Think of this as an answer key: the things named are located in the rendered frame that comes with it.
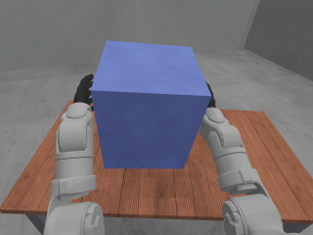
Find robot right upper arm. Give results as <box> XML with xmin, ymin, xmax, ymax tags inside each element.
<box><xmin>222</xmin><ymin>193</ymin><xmax>303</xmax><ymax>235</ymax></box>

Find robot left hand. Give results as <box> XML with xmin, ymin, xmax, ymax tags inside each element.
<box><xmin>73</xmin><ymin>73</ymin><xmax>94</xmax><ymax>112</ymax></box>

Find left robot forearm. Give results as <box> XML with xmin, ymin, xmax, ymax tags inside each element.
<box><xmin>43</xmin><ymin>102</ymin><xmax>97</xmax><ymax>235</ymax></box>

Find robot left upper arm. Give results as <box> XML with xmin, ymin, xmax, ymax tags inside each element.
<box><xmin>44</xmin><ymin>201</ymin><xmax>105</xmax><ymax>235</ymax></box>

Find right robot forearm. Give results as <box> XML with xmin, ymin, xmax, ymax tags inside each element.
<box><xmin>199</xmin><ymin>107</ymin><xmax>284</xmax><ymax>229</ymax></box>

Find robot right hand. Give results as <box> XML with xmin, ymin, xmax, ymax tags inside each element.
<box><xmin>206</xmin><ymin>82</ymin><xmax>216</xmax><ymax>108</ymax></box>

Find carton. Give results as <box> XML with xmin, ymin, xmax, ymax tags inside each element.
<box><xmin>90</xmin><ymin>40</ymin><xmax>212</xmax><ymax>169</ymax></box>

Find table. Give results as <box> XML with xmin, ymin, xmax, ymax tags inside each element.
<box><xmin>0</xmin><ymin>101</ymin><xmax>313</xmax><ymax>235</ymax></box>

